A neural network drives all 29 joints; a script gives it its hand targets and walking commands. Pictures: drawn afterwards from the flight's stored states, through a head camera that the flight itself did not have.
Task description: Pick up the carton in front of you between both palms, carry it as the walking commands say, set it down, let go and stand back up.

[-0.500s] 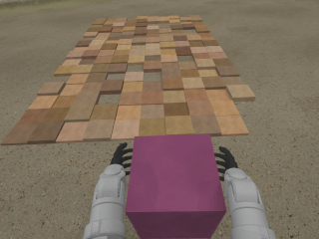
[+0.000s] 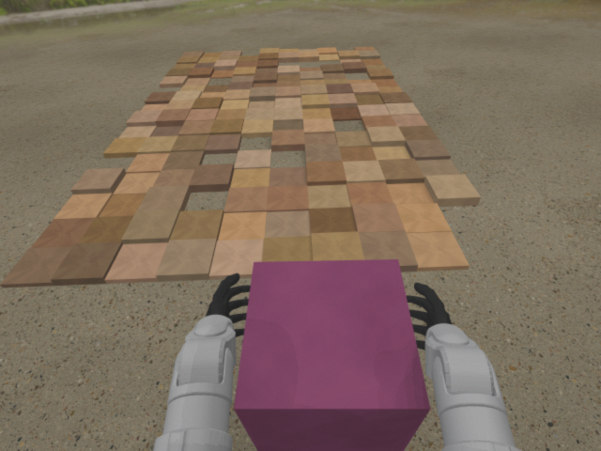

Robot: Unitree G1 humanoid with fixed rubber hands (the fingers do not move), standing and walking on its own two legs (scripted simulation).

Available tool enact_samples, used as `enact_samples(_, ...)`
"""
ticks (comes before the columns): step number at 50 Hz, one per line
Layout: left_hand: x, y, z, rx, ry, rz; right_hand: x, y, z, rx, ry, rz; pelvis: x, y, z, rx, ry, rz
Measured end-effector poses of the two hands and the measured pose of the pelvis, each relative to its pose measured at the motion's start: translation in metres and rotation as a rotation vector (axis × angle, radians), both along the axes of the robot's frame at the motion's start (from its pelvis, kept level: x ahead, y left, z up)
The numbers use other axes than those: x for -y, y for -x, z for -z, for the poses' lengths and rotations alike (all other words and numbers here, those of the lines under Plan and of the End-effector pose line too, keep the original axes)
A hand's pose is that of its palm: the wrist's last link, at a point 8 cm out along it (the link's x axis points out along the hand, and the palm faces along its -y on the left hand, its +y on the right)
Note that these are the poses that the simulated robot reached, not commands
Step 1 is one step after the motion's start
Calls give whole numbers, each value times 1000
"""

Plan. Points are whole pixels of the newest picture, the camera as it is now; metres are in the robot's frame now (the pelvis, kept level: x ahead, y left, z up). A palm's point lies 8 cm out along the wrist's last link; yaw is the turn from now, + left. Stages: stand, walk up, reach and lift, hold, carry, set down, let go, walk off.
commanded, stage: hold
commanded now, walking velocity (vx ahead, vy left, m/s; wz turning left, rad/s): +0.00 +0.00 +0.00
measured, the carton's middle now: (327, 364) +0.28 +0.00 -0.04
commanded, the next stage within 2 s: carry in 0.78 s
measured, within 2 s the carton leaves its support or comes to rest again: neither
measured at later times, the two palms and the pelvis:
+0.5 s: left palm (218, 326) +0.28 +0.15 +0.06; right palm (440, 334) +0.28 -0.15 +0.05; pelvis -0.01 +0.00 +0.00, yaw +0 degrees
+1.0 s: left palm (207, 302) +0.31 +0.17 +0.07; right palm (422, 304) +0.31 -0.13 +0.07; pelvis +0.03 +0.01 -0.01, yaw +2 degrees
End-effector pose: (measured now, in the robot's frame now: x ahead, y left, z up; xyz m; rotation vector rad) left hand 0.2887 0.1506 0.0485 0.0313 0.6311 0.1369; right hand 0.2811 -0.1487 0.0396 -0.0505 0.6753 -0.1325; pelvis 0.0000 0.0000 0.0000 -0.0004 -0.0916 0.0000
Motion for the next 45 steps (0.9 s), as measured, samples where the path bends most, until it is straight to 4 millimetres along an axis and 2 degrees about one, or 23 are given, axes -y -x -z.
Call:
enact_samples(5,-1,3,-8,6,2,-5,-1,2,-8,5,-2,-3,0,3,0,18,0,0)
enact_samples(22,0,7,-8,-4,10,-18,0,4,-8,-6,-13,2,3,14,1,31,0,-3)
enact_samples(38,0,3,-7,-7,2,-10,-1,1,-7,-11,-3,-3,2,7,0,27,1,-2)
enact_samples(45,-4,-6,-9,21,13,-17,-4,-10,-11,17,-5,-1,-1,-3,6,-73,5,-24)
